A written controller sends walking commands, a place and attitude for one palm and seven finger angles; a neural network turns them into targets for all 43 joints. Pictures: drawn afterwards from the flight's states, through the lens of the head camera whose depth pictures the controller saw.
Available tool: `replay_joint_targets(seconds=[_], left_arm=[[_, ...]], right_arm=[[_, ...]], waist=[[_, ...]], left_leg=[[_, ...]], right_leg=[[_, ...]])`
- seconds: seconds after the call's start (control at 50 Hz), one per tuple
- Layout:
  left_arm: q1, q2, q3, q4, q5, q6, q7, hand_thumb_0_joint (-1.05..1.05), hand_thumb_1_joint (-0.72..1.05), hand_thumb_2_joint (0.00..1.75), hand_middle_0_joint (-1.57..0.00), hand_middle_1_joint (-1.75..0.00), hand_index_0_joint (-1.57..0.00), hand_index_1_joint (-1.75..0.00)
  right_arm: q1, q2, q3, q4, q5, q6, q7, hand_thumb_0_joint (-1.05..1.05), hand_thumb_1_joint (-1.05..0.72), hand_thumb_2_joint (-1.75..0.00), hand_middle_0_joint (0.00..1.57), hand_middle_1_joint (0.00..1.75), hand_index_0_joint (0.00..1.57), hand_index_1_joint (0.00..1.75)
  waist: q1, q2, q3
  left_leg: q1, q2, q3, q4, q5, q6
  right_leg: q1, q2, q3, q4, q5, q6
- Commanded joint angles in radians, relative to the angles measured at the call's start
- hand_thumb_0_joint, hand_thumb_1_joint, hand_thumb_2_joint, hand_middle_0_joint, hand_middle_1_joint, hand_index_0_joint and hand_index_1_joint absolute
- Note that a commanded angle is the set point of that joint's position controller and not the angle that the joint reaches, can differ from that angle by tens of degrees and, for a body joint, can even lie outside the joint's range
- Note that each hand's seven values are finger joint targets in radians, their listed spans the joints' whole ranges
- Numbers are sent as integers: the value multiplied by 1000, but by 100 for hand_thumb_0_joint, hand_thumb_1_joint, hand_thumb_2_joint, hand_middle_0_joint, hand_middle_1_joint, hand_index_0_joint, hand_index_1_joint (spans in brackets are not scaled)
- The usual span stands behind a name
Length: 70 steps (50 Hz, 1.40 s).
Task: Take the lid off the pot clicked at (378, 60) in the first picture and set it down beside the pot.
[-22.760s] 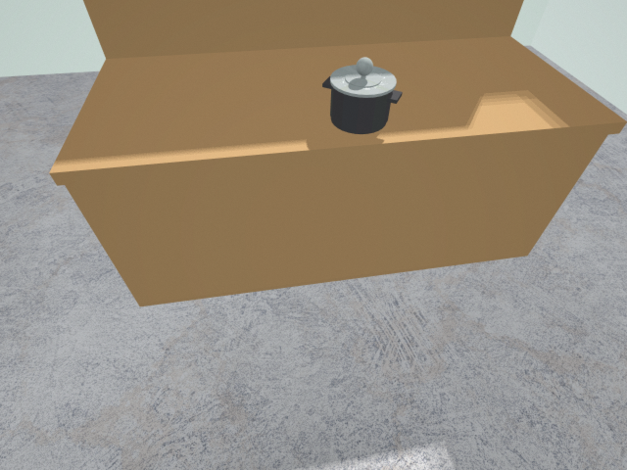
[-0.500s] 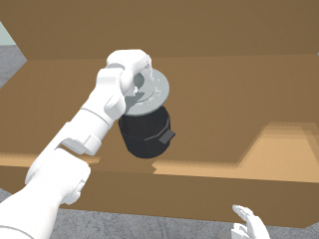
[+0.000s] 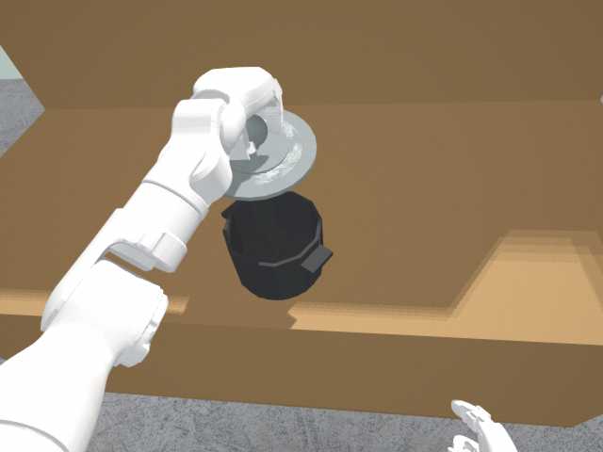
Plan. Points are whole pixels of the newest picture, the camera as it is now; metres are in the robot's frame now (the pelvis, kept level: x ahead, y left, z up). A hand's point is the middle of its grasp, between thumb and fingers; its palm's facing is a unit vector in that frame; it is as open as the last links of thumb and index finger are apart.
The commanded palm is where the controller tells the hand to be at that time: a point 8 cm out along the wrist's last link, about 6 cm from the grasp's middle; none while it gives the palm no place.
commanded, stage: lift the lid straight up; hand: left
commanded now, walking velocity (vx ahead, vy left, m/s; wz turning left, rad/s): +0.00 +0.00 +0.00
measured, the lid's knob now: (251, 130) +0.50 +0.07 +0.18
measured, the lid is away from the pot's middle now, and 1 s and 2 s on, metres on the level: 0.03 0.12 0.24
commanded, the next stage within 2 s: move the lid sideways beside the pot in 0.02 s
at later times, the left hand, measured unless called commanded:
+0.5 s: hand (210, 142) +0.45 +0.12 +0.20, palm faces -0.19 -0.01 -0.98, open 7.0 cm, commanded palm +0.43 +0.12 +0.27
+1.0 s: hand (168, 142) +0.46 +0.18 +0.19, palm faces -0.25 +0.00 -0.97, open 7.0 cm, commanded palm +0.44 +0.18 +0.27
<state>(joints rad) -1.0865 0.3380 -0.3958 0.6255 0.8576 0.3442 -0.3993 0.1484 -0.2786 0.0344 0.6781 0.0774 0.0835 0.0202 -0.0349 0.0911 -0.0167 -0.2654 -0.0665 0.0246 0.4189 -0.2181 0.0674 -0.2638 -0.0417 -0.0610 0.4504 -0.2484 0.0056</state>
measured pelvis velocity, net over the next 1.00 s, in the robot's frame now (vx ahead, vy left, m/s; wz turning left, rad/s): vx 0.00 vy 0.01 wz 0.00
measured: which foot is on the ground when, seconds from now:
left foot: down 0.00-1.00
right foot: down 0.00-1.00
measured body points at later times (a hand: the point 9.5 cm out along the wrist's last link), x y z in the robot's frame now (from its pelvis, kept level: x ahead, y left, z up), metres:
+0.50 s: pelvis +0.00 +0.00 +0.00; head +0.02 -0.04 +0.45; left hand +0.45 +0.11 +0.25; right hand +0.17 -0.24 -0.12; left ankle +0.00 +0.08 -0.74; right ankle -0.01 -0.12 -0.74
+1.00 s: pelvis +0.00 +0.01 +0.00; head +0.04 -0.02 +0.45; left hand +0.47 +0.17 +0.25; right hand +0.12 -0.25 -0.13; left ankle +0.00 +0.08 -0.74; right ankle -0.01 -0.12 -0.74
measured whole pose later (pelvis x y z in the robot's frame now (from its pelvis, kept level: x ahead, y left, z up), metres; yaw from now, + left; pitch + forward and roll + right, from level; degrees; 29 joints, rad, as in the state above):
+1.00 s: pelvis +0.00 +0.01 +0.00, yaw +0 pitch +4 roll +0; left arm -1.02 0.54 -0.26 0.63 0.89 0.22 -0.48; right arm 0.19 -0.29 0.03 0.66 0.08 0.10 -0.01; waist -0.05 0.08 0.01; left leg -0.27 -0.06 0.02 0.41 -0.21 0.07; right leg -0.25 -0.04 -0.06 0.41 -0.22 0.01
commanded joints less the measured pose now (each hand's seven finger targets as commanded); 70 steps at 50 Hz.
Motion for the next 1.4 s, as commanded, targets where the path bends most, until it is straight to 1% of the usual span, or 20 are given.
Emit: replay_joint_targets(seconds=[0.0,0.06,0.14,0.22,0.3,0.36,0.42,0.48,0.52,0.58,0.64,0.74,0.86,0.94,1.04,1.14,1.16,1.26,1.32,1.38], left_arm=[[-651,222,148,-255,43,-10,65,0,64,106,-80,-94,-87,-99],[-649,201,138,-234,47,-7,78,0,64,106,-80,-94,-87,-99],[-593,292,229,-219,48,-5,96,0,64,106,-80,-94,-87,-99],[-532,244,192,-197,57,-1,87,0,64,106,-80,-94,-87,-99],[-528,251,174,-203,69,5,68,0,64,106,-80,-94,-87,-99],[-569,325,221,-249,66,-9,53,0,64,106,-80,-94,-87,-99],[-618,274,162,-344,48,-32,33,0,64,106,-80,-94,-87,-99],[-588,278,164,-229,53,-17,19,0,64,106,-80,-94,-87,-99],[-577,369,239,-265,39,-38,13,0,64,106,-80,-94,-87,-99],[-585,340,199,-199,54,-45,-3,0,64,106,-80,-94,-87,-99],[-553,385,233,-168,61,-70,-3,0,64,106,-80,-94,-87,-99],[-564,418,251,-247,55,-114,-10,0,64,106,-80,-94,-87,-99],[-522,462,284,-143,59,-120,-19,0,64,106,-80,-94,-87,-99],[-571,451,265,-250,59,-144,-17,0,64,106,-80,-94,-87,-99],[-549,550,347,-241,61,-163,-15,0,64,106,-80,-94,-87,-99],[-508,467,282,-200,59,-156,-25,0,64,106,-80,-94,-87,-99],[-508,518,326,-223,68,-156,-23,0,64,106,-80,-94,-87,-99],[-533,528,320,-261,71,-162,-33,0,64,106,-80,-94,-87,-99],[-516,620,388,-262,63,-181,-31,0,64,106,-80,-94,-87,-99],[-518,535,309,-151,65,-170,-46,0,64,106,-80,-94,-87,-99]], right_arm=[[-120,-87,-27,-151,-2,-46,-3,0,-90,-90,20,30,20,30],[-121,-83,-29,-145,-3,-45,2,0,-90,-90,20,30,20,30],[-128,-92,-25,-147,-11,-42,1,0,-90,-90,20,30,20,30],[-134,-90,-26,-154,-7,-24,0,0,-90,-90,20,30,20,30],[-161,-88,-20,-171,0,-13,-5,0,-90,-90,20,30,20,30],[-154,-93,-21,-176,0,-13,-14,0,-90,-90,20,30,20,30],[-147,-87,-26,-185,3,-26,-15,0,-90,-90,20,30,20,30],[-123,-94,-22,-159,6,-20,-23,0,-90,-90,20,30,20,30],[-114,-108,-27,-163,1,-30,-29,0,-90,-90,20,30,20,30],[-105,-102,-19,-154,5,-30,-40,0,-90,-90,20,30,20,30],[-91,-113,-25,-151,2,-31,-41,0,-90,-90,20,30,20,30],[-82,-117,-34,-167,-1,-36,-40,0,-90,-90,20,30,20,30],[-53,-131,-34,-152,6,-26,-42,0,-90,-90,20,30,20,30],[-46,-129,-45,-164,0,-32,-40,0,-90,-90,20,30,20,30],[-20,-139,-48,-155,-4,-33,-40,0,-90,-90,20,30,20,30],[-20,-137,-52,-154,3,-25,-33,0,-90,-90,20,30,20,30],[-26,-140,-52,-160,2,-24,-31,0,-90,-90,20,30,20,30],[-28,-139,-52,-171,1,-17,-27,0,-90,-90,20,30,20,30],[-15,-153,-54,-168,-4,-20,-33,0,-90,-90,20,30,20,30],[-9,-143,-46,-155,8,-7,-40,0,-90,-90,20,30,20,30]], waist=[[4,-130,-494],[1,-134,-476],[27,-145,-503],[21,-186,-453],[15,-161,-449],[12,-143,-462],[-7,-95,-483],[-12,-106,-393],[-1,-116,-442],[-10,-118,-409],[-9,-119,-398],[-7,-65,-466],[-8,-107,-381],[-16,-67,-465],[-9,-60,-491],[-14,-60,-429],[-4,-41,-439],[-10,-26,-471],[-4,-48,-490],[-25,-70,-397]], left_leg=[[237,33,-91,1,391,-2],[242,42,-97,2,405,-8],[218,39,-81,-2,414,-6],[182,44,-70,-1,385,-4],[194,42,-64,-2,363,-1],[203,40,-67,-2,348,3],[251,37,-82,11,391,5],[221,35,-84,-11,298,1],[224,30,-85,-7,295,6],[207,26,-79,-17,274,5],[201,30,-78,-18,264,6],[245,33,-85,-8,335,7],[191,35,-88,-20,291,5],[272,40,-102,-6,380,6],[285,45,-108,-1,441,4],[274,50,-108,0,463,-3],[282,53,-111,5,464,-6],[307,53,-121,13,501,-9],[300,51,-119,21,522,-6],[256,51,-111,0,430,-6]], right_leg=[[146,19,19,-1,436,-53],[118,23,10,-1,416,-53],[171,17,23,5,445,-53],[154,8,21,-3,431,-52],[145,10,24,-7,412,-48],[159,9,27,-12,413,-47],[131,8,26,-14,412,-50],[81,21,13,-30,330,-50],[125,11,25,-31,348,-51],[118,14,21,-38,343,-47],[113,17,23,-43,323,-48],[133,16,28,-37,366,-49],[110,18,14,-51,337,-49],[100,23,18,-47,353,-48],[120,25,18,-47,386,-50],[67,27,7,-50,360,-50],[71,25,6,-49,356,-52],[68,27,6,-49,359,-51],[99,20,14,-50,391,-54],[51,30,-3,-61,336,-49]])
